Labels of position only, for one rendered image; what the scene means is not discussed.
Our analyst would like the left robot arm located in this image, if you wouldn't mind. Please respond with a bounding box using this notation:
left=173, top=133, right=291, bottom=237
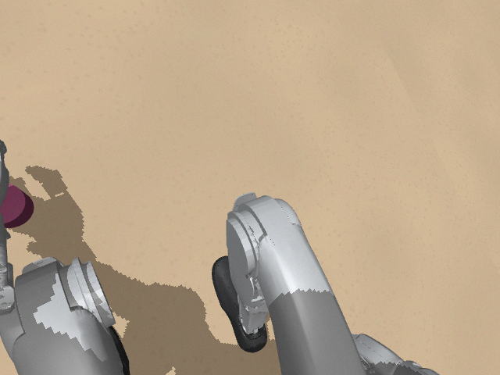
left=0, top=213, right=15, bottom=315

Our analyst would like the tin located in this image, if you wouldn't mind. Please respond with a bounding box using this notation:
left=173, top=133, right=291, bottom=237
left=0, top=184, right=34, bottom=228

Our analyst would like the right robot hand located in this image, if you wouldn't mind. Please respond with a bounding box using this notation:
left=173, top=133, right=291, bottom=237
left=351, top=332, right=404, bottom=375

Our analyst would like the left robot foot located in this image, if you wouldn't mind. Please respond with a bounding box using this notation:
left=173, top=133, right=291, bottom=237
left=109, top=326, right=130, bottom=375

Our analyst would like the right robot arm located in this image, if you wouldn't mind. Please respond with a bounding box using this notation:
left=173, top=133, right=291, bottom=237
left=393, top=360, right=439, bottom=375

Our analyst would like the right robot foot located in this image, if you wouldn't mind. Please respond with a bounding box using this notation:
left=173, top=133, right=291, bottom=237
left=212, top=255, right=267, bottom=352

